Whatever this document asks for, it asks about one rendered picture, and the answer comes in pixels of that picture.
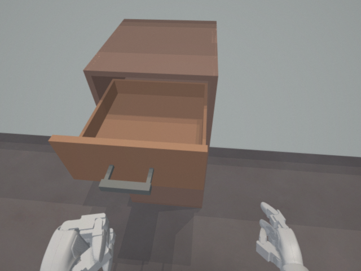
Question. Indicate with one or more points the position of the right robot hand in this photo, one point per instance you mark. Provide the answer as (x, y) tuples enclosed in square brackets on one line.
[(282, 247)]

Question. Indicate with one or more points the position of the cabinet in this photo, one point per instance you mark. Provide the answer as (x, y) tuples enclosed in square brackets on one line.
[(160, 50)]

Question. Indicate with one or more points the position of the drawer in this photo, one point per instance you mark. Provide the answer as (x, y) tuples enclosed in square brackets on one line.
[(142, 124)]

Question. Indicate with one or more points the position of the left robot hand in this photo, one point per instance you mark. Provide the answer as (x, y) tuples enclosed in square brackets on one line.
[(88, 239)]

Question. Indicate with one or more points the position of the handle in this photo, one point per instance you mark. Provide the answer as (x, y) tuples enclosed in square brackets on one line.
[(130, 187)]

